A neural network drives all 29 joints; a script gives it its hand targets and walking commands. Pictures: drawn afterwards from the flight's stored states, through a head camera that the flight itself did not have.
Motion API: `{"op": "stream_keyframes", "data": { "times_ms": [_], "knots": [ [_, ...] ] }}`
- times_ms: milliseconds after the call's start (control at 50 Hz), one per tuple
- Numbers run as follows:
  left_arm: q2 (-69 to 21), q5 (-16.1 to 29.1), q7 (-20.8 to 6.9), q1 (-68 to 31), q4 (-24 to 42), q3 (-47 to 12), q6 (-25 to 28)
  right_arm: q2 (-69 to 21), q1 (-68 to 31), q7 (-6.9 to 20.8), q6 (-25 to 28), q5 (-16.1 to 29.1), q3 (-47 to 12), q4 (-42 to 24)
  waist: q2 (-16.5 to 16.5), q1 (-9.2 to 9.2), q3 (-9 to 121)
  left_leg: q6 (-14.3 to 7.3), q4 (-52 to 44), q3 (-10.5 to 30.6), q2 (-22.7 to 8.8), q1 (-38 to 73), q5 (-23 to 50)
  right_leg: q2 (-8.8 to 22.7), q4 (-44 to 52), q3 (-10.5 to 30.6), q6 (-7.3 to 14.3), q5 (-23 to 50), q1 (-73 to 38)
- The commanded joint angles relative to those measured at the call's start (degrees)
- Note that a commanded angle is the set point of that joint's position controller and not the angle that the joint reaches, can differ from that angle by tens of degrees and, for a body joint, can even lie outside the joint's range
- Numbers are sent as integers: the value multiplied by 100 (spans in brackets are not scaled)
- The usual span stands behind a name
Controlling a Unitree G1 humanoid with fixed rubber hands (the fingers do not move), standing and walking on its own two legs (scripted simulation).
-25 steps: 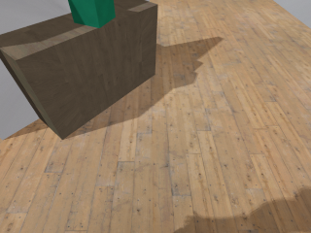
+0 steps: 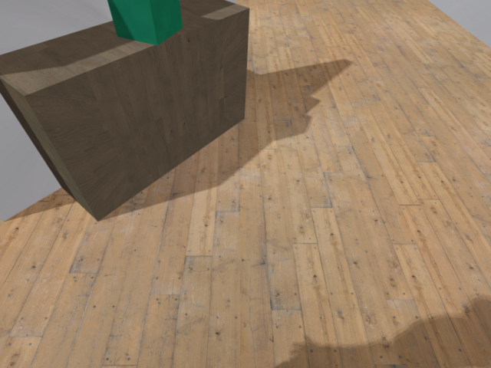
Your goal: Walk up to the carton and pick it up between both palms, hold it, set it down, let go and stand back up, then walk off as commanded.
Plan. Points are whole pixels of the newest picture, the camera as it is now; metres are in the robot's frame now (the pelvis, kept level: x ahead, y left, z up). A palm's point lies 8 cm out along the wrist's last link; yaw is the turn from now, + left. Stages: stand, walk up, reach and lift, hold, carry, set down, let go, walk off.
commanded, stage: stand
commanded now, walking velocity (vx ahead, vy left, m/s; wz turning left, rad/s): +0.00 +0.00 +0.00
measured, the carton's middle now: (145, 0) +1.42 +0.46 +0.06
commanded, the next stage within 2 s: walk up in 0.20 s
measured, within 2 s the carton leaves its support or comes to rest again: neither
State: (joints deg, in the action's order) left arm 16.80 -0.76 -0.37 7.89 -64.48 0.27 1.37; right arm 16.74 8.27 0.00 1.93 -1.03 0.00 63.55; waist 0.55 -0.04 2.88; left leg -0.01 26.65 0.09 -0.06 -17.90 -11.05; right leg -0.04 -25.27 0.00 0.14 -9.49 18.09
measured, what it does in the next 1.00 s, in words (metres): walks ahead, turning left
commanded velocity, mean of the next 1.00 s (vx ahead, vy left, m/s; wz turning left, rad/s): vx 0.00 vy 0.00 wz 0.00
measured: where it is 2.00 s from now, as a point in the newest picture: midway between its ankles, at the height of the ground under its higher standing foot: (227, 283)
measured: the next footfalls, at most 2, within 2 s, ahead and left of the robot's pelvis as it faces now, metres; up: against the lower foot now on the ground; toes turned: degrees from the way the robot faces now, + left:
right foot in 1.02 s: +0.31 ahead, -0.09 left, +0.00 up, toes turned +15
left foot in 1.40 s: +0.41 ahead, +0.17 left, +0.00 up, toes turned +32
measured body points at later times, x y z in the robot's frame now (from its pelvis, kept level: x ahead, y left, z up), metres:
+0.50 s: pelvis +0.01 +0.01 +0.00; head +0.01 +0.02 +0.45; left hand +0.07 +0.30 -0.13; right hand +0.09 -0.27 -0.12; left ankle +0.02 +0.12 -0.71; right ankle +0.04 -0.12 -0.73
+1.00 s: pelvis +0.15 +0.00 -0.01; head +0.15 +0.05 +0.44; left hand +0.21 +0.34 -0.13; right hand +0.23 -0.30 -0.10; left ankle +0.06 +0.15 -0.74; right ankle +0.25 -0.10 -0.73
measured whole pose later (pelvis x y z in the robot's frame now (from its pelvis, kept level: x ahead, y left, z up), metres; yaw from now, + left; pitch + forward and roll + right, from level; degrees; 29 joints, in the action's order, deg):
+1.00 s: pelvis +0.15 +0.00 -0.01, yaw +18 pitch +1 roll +0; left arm 24.3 -2.1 -5.4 5.0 -50.5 5.7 1.0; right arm 19.9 24.6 2.6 3.7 -1.5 0.1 52.0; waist 5.8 2.5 -0.7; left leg -0.3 30.5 11.3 0.1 -10.8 -20.9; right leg 2.5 -34.6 -3.1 1.1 -21.0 23.2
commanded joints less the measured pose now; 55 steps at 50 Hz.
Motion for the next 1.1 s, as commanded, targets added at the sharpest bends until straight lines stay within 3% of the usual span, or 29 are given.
{"op": "stream_keyframes", "data": {
  "times_ms": [0, 360, 380, 400, 420, 440, 460, 480, 500, 540, 560, 580, 600, 620, 640, 660, 680, 700, 740, 780, 880, 940, 960, 980, 1000, 1020, 1040, 1060, 1080],
  "knots": [
    [1244, -8, 59, -115, 246, 187, 185, 1300, -137, -58, 115, 12, 267, -295, -41, -16, 218, -177, -869, 669, -753, 639, -310, 680, 678, 687, 163, -231, -710],
    [1273, -3, 77, -116, 210, 187, 202, 1288, -209, -60, 112, -8, 266, -285, -81, -18, 233, -181, -835, 637, -753, 691, -123, 687, 666, 695, 141, -51, -758],
    [1949, -115, -124, -29, 794, 714, 294, 1724, -80, 165, 96, -97, 609, -762, -100, -390, 538, -398, -438, 1338, -518, -836, -2278, 644, 294, 447, 367, -2852, -1794],
    [2181, -195, -126, 542, 789, 841, 332, 1736, -382, 241, 96, -148, 571, -980, 24, -702, 56, -84, -57, 858, -151, -2505, -2696, 987, 689, 947, 632, -4166, -2713],
    [2342, -227, -117, 803, 815, 934, 348, 1306, -676, 261, 65, -164, 485, -1222, 1402, -801, -265, -41, 1648, -86, 81, -3300, -1619, 1996, 1575, 1981, 968, -4511, -3004],
    [2369, -259, -103, 336, 1050, 974, 382, 1207, -470, 256, 40, -241, 498, -1331, 1430, -508, -404, -65, 2825, -64, -436, -3336, -1452, 2755, 1835, 2339, 1272, -4013, -2421],
    [2223, -251, -92, -147, 1338, 964, 402, 1394, -142, 296, 45, -190, 561, -1349, 907, -190, -377, 20, 2999, 199, -752, -2920, -1272, 2742, 1802, 2154, 1285, -3573, -1922],
    [2129, -269, -105, -387, 1430, 971, 411, 1621, 195, 355, 40, -153, 652, -1338, 588, 29, -154, 49, 2903, 234, -866, -2420, -1192, 2533, 1730, 1740, 1201, -3202, -1788],
    [2152, -321, -135, -602, 1516, 1003, 413, 1769, 415, 424, 9, -107, 731, -1339, 747, 174, 48, 30, 2638, 206, -995, -1865, -1214, 2254, 1500, 1174, 1107, -2857, -1674],
    [2185, -351, -222, -919, 1679, 1052, 359, 1634, 934, 512, -36, -79, 798, -1262, 1033, 331, 119, -39, 1991, -271, -866, -673, -1376, 1878, 1153, 402, 1000, -2971, -919],
    [2157, -355, -274, -1091, 1769, 1040, 299, 1587, 1239, 514, -31, -46, 823, -1179, 823, 489, 117, -50, 1226, -440, -742, -5, -1138, 1640, 716, 29, 862, -3114, -437],
    [1960, -372, -309, -1240, 1810, 979, 197, 1577, 1935, 460, -12, -66, 897, -895, -9, 813, 175, -78, 506, -497, -384, 1109, -900, 1248, -529, -478, 647, -3347, 428],
    [1495, -369, -346, -1215, 1873, 838, 74, 1736, 2523, 349, 11, -186, 979, -613, -1198, 934, -145, -241, 341, -68, -14, 2061, -1890, 763, -2460, -863, 456, -3776, 1899],
    [830, -318, -379, -1486, 2120, 600, 38, 1977, 2733, 200, 8, -258, 934, -675, -2356, 1014, -913, -556, -591, 2450, -1142, 1764, -3883, -12, -4720, -955, 117, -3214, 3429],
    [1005, -194, -397, -1667, 2327, 570, 17, 2369, 1710, 160, 89, -161, 816, -1104, -1612, 442, -1330, -1032, -2476, 5172, -2018, 407, -5750, 37, -5051, 162, -10, -2230, 3643],
    [1658, -122, -429, -1317, 2255, 718, 20, 2917, 838, 157, 152, 34, 848, -1398, -1157, 34, -1430, -1271, -2967, 5246, -2277, -211, -6152, 350, -4658, 485, -46, -1852, 3076],
    [1969, -66, -465, -829, 1990, 823, 43, 2900, 403, 165, 204, 45, 795, -1541, -968, -243, -1372, -1304, -2652, 4622, -1932, -85, -5225, 417, -4296, 461, -111, -1682, 2498],
    [2125, -102, -490, -583, 1765, 877, 41, 2619, 331, 163, 236, 28, 737, -1560, -722, -311, -1135, -1193, -2227, 3940, -1639, 110, -4283, 385, -4033, 329, -170, -1496, 2004],
    [1952, -85, -501, -487, 1689, 838, 32, 2221, 672, 155, 297, 12, 680, -1459, -1030, -207, -980, -1006, -1950, 3018, -1137, 106, -3161, 259, -3358, 43, -157, -968, 1366],
    [1842, -87, -524, -847, 1905, 809, 35, 2123, 1100, 140, 316, -22, 689, -1377, -988, 14, -889, -956, -1684, 2768, -1027, 790, -2360, 156, -2722, 33, -145, -912, 1472],
    [1698, -66, -484, -1308, 2292, 767, 122, 2282, 1633, 94, 326, -26, 786, -1495, -1195, 360, -549, -1211, -1287, 2903, -1279, 1661, -1692, 131, -1633, 28, -127, -1300, 1650],
    [1686, -15, -463, -987, 2265, 818, 226, 2337, 1414, 68, 346, -36, 787, -1669, -1248, 173, -446, -1087, -1004, 2742, -1250, 1065, -947, 150, -1008, 127, -69, -963, 697],
    [1669, 9, -425, -631, 2181, 837, 276, 2356, 1281, 49, 346, -44, 794, -1728, -1348, 23, -252, -972, -658, 2578, -1140, 846, -398, 103, -640, 149, -22, -927, 115],
    [1672, 14, -374, 55, 1978, 896, 327, 2292, 1112, 26, 345, -44, 773, -1801, -1151, -329, -7, -753, 15, 2189, -938, 181, 132, 113, 31, 169, 98, -399, -1188],
    [1935, -74, -292, 809, 1801, 957, 383, 1925, 1114, 16, 344, -18, 648, -1878, -624, -638, 491, -496, 1125, 1663, -508, -811, 156, 259, 145, 388, 239, -458, -2752],
    [2591, -159, -226, 1507, 1722, 1159, 446, 1257, 1062, 17, 372, -18, 461, -2077, 1369, -1005, 921, -277, 2997, 651, 410, -2468, -1348, 2087, 1114, 2556, 530, -3101, -3824],
    [2789, -140, -224, 1073, 1868, 1179, 488, 1614, 1009, -34, 355, 1, 491, -1915, 988, -678, 391, -173, 3918, 237, 199, -3145, -1880, 2980, 1748, 3560, 790, -4390, -3121],
    [2630, -94, -239, 625, 2020, 1113, 498, 1886, 877, -10, 368, 74, 519, -1787, 346, -490, -141, -152, 4090, 426, -212, -3125, -1284, 2788, 1654, 3137, 885, -4036, -2534],
    [2279, -47, -262, 335, 2025, 1019, 492, 1937, 983, 53, 403, 115, 536, -1663, 184, -286, -357, -119, 3866, 418, -461, -2840, -761, 2338, 1494, 2262, 855, -3102, -2180]
  ]
}}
